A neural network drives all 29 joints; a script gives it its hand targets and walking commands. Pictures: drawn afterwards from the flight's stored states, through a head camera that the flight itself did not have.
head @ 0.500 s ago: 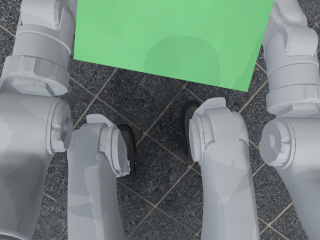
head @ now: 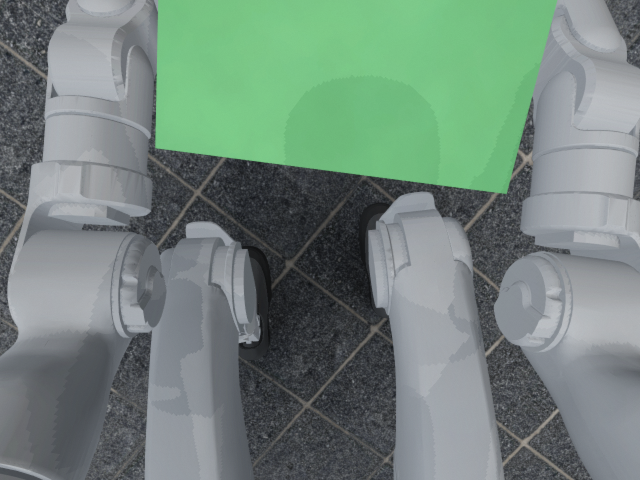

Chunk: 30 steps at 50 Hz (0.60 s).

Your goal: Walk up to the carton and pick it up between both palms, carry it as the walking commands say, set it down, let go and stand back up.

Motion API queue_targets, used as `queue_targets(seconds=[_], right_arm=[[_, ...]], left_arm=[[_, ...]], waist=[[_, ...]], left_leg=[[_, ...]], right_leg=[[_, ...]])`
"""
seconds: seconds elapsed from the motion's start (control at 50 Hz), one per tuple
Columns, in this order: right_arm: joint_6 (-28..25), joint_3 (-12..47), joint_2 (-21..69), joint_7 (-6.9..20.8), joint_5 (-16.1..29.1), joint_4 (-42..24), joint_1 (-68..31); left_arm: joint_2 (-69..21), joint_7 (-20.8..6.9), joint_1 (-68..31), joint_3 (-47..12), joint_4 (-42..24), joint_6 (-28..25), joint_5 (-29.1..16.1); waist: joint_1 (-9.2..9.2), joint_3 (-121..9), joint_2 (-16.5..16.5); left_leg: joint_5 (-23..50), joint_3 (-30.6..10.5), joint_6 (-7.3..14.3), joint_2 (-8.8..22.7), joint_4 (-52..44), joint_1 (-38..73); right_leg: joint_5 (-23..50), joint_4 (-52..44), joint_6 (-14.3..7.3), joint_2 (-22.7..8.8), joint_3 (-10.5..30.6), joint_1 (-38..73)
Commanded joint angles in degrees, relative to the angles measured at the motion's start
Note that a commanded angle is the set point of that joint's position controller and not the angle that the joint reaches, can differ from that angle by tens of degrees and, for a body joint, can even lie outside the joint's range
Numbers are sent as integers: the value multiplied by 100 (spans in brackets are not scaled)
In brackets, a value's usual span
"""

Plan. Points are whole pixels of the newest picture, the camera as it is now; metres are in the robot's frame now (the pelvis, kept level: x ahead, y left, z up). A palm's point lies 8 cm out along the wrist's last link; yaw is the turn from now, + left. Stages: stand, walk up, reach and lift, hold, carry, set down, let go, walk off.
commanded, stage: reach and lift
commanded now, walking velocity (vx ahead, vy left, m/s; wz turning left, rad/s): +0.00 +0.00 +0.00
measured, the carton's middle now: (334, 86) +0.47 -0.07 -0.18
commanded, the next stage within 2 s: none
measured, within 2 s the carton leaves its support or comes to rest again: neither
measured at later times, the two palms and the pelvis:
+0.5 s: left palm out of the picture +0.56 +0.08 -0.05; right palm out of the picture +0.50 -0.25 -0.04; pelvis -0.01 +0.00 +0.04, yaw -1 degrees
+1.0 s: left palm out of the picture +0.54 +0.07 +0.02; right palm out of the picture +0.46 -0.25 +0.03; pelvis -0.01 +0.02 +0.10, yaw -2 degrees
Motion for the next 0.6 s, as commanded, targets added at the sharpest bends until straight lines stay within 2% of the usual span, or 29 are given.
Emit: queue_targets(seconds=[0.0,0.02,0.04,0.06,0.08,0.1,0.12,0.14,0.16,0.18,0.2,0.22,0.24,0.26,0.28,0.3,0.32,0.34,0.36,0.38,0.4,0.42,0.44,0.46,0.48,0.5,0.52,0.56,0.58], right_arm=[[1,2591,5195,735,306,-650,-3237],[-44,2572,5214,743,350,-642,-3282],[-28,2529,5228,778,196,-430,-3405],[-54,2460,5142,769,142,-314,-3544],[-67,2574,5358,764,370,-569,-3654],[-50,2456,5379,826,292,-217,-3607],[-117,2775,5447,825,517,-1074,-4146],[-91,2925,5406,820,531,-1133,-4207],[-2,2861,5572,836,439,-1027,-4085],[86,3045,5600,832,566,-1101,-4407],[124,2963,5472,853,509,-930,-4030],[108,3259,5826,815,698,-1527,-4690],[157,3317,5630,839,625,-1277,-4722],[238,3323,5971,850,704,-960,-4639],[300,3327,5619,829,551,-982,-4608],[287,3448,5833,871,736,-1345,-4547],[289,3648,5744,835,704,-1815,-4583],[311,3582,5788,832,782,-1982,-4950],[387,3367,6080,819,732,-1466,-4342],[392,3344,6088,801,656,-1580,-4121],[463,3249,6171,797,690,-1372,-3965],[471,3060,6252,829,553,-1053,-3728],[554,3150,6461,896,532,-460,-3643],[515,2972,6204,949,412,-304,-3373],[453,3056,6217,959,432,-565,-3680],[462,3066,6307,968,376,-538,-3498],[467,3092,6197,984,348,-753,-3505],[338,3285,6122,940,610,-1473,-3674],[371,3246,5837,906,483,-1561,-3403]], left_arm=[[-5716,-1034,-4745,-2398,-1967,-136,-566],[-5870,-1050,-4406,-2497,-1631,-86,-507],[-5796,-1083,-4847,-2433,-1519,-125,-513],[-5823,-1135,-4592,-2279,-1303,-110,-354],[-5692,-1134,-5074,-2561,-1894,-161,-575],[-5950,-1128,-5158,-2536,-1555,-176,-661],[-5824,-1101,-5173,-2355,-1701,-193,-574],[-5935,-1073,-5297,-2468,-1952,-184,-678],[-6051,-1062,-5328,-2473,-2028,-209,-795],[-5834,-1037,-5202,-2398,-1698,-109,-613],[-5870,-1045,-4898,-2189,-1680,-75,-563],[-5690,-1033,-4844,-2122,-1750,-69,-471],[-6056,-991,-4828,-2125,-1249,26,-456],[-5722,-1008,-4970,-1947,-1100,13,-322],[-6021,-1054,-4796,-1925,-1000,140,-369],[-5936,-1093,-4935,-2061,-1327,119,-479],[-6139,-1089,-4697,-2205,-1628,142,-623],[-6196,-1093,-5124,-2183,-1697,148,-641],[-5916,-1120,-5176,-2166,-1936,118,-559],[-6198,-1093,-4855,-2288,-2019,140,-582],[-6049,-1087,-5109,-2326,-1978,166,-464],[-5957,-1147,-4773,-2046,-1785,160,-315],[-6075,-1178,-4880,-1986,-1425,206,-213],[-6151,-1225,-5043,-2123,-1573,165,-398],[-6053,-1272,-4756,-2114,-1377,185,-193],[-6105,-1283,-4995,-2214,-1756,114,-358],[-6306,-1291,-5058,-2433,-2193,158,-477],[-6415,-1186,-5140,-2725,-2717,81,-664],[-6181,-1084,-5307,-2842,-3076,54,-724]], waist=[[-742,-12673,394],[-607,-12467,618],[-748,-12161,404],[-590,-12054,514],[-624,-12605,738],[-728,-12184,737],[-309,-12954,576],[-496,-13465,590],[-678,-13531,278],[-317,-13488,261],[-384,-13532,163],[-60,-13978,-91],[-162,-13614,30],[130,-13380,-159],[-178,-13504,-294],[-224,-13760,-223],[-127,-14513,-445],[-157,-14259,-383],[-167,-14232,-203],[-241,-14827,-269],[-141,-14393,30],[-128,-13771,-56],[117,-13045,-17],[-203,-13108,187],[-13,-13087,268],[-129,-13206,151],[-327,-13843,334],[-477,-14743,398],[-578,-15061,398]], left_leg=[[956,244,-118,-514,-1534,3010],[991,146,-98,-519,-1696,3036],[707,164,-103,-475,-1694,2713],[672,193,-119,-514,-1677,2718],[689,190,-130,-425,-1777,3074],[612,91,-165,-432,-1826,2984],[932,246,-103,-497,-1692,3211],[923,60,-74,-524,-1851,3576],[951,137,-85,-487,-1783,3358],[910,124,-39,-579,-1878,3454],[1090,130,-44,-510,-1878,3574],[1065,220,60,-630,-1817,3545],[748,212,-17,-572,-1997,3406],[419,250,70,-572,-1953,3070],[445,112,57,-564,-2103,3267],[485,215,67,-508,-2057,3474],[859,259,95,-613,-2074,3731],[874,246,100,-621,-2083,3474],[893,317,114,-606,-2190,3620],[1001,229,83,-666,-2193,3920],[959,263,74,-608,-2186,3722],[901,172,111,-561,-2380,3549],[416,303,57,-523,-2448,3099],[211,278,-49,-478,-2493,3278],[293,274,-2,-470,-2481,3248],[391,220,12,-474,-2499,3141],[535,153,-81,-482,-2645,3772],[1127,167,-110,-573,-2527,4478],[1418,7,-104,-552,-2598,4851]], right_leg=[[1514,-1136,-153,570,-806,5125],[1498,-1034,-147,555,-863,4883],[1234,-1181,-178,531,-885,4630],[1110,-1183,-167,512,-839,4607],[1144,-1242,-157,458,-764,4841],[1030,-1178,-183,457,-810,4466],[1147,-1331,-187,475,-700,4845],[1247,-1244,-158,496,-820,5074],[1294,-1298,-131,527,-829,5238],[1127,-1360,-120,514,-838,5184],[1235,-1366,-110,537,-808,5388],[1086,-1399,34,568,-778,5707],[786,-1478,18,531,-833,5391],[435,-1628,67,482,-673,5542],[455,-1597,52,488,-814,5657],[609,-1655,34,523,-790,5723],[963,-1700,16,564,-826,6278],[1048,-1687,-2,618,-825,6051],[1076,-1834,48,594,-723,6309],[1163,-1745,42,636,-772,6475],[1113,-1803,5,634,-635,6192],[1112,-1888,51,636,-670,6090],[660,-1975,17,633,-630,5733],[402,-2107,-79,551,-574,5588],[376,-2139,-23,521,-510,5532],[558,-2087,-37,560,-532,5728],[769,-2098,-102,573,-667,5906],[1417,-2013,-122,650,-721,6253],[1709,-1866,-140,690,-797,6201]])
